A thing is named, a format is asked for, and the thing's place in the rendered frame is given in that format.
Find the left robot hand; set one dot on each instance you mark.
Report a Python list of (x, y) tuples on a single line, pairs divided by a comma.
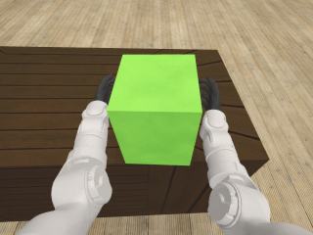
[(103, 92)]

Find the robot right upper arm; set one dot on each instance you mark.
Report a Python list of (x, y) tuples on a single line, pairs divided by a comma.
[(241, 210)]

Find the robot right forearm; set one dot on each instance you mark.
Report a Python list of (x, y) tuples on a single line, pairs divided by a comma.
[(220, 153)]

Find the right robot hand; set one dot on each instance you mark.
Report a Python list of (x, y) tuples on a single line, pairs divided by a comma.
[(213, 100)]

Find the pedestal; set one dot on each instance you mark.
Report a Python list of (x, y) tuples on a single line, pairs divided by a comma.
[(43, 93)]

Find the robot left upper arm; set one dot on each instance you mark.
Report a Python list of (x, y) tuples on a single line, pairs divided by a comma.
[(78, 196)]

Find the robot left forearm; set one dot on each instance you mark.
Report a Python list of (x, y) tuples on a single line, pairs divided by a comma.
[(91, 139)]

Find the carton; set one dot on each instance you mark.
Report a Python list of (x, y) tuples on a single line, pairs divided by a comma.
[(155, 108)]

